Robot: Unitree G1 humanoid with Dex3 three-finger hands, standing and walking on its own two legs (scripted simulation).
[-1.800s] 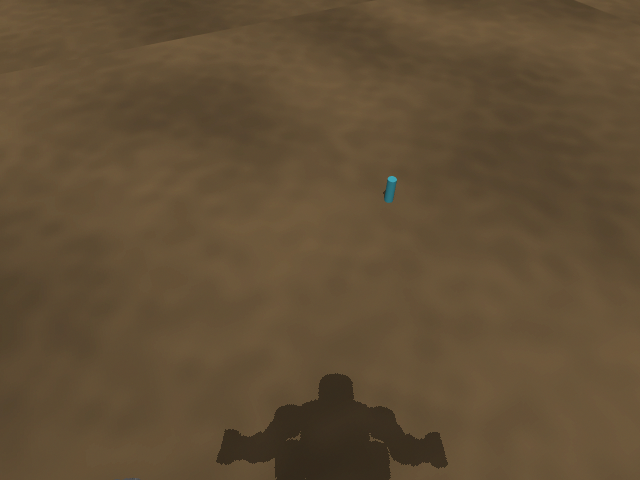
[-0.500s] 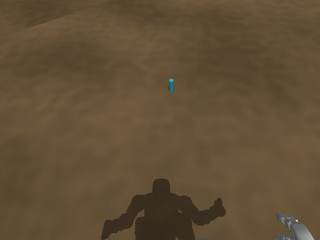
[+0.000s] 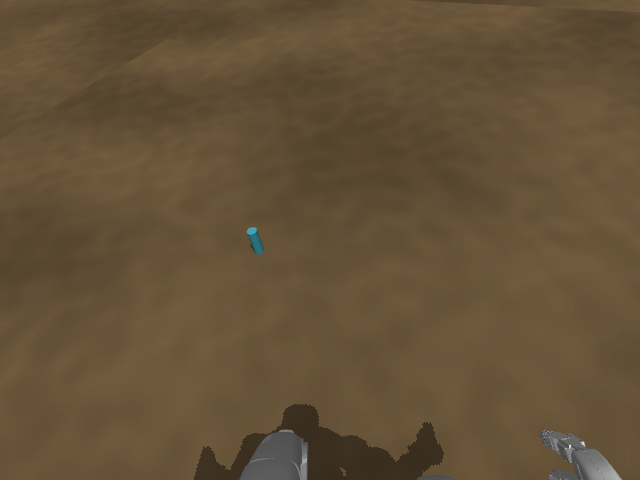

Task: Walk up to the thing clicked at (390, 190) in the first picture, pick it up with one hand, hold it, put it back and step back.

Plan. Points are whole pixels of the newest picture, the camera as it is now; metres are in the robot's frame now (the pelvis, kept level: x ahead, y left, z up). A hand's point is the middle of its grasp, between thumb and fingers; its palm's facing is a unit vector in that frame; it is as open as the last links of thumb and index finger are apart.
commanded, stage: walk up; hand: left
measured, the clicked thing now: (255, 241) +1.09 +0.39 -0.69
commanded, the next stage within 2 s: none
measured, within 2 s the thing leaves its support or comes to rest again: neither
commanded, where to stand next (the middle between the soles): +0.72 +0.65 m, yaw -68 degrees
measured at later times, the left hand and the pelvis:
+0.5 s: hand (119, 302) +0.43 +0.43 -0.11, palm faces -0.43 -0.74 -0.52, open 7.3 cm; pelvis +0.20 +0.20 +0.01, yaw -21 degrees
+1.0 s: hand (81, 246) +0.63 +0.62 -0.15, palm faces -0.49 -0.60 -0.63, open 7.3 cm; pelvis +0.41 +0.35 -0.05, yaw -35 degrees
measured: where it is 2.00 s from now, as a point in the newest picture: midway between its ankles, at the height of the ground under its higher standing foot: (168, 348)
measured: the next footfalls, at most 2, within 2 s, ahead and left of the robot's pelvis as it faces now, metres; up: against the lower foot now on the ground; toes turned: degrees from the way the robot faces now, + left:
left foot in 0.18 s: +0.25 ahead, +0.24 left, +0.00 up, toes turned -7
right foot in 0.60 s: +0.29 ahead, +0.08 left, +0.00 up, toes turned -33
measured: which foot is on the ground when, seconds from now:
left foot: up 0.00-0.16, down 0.18-0.62, up 0.64-0.92, down 0.94-1.00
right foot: down 0.00-0.18, up 0.20-0.58, down 0.60-0.98, up 1.00-1.00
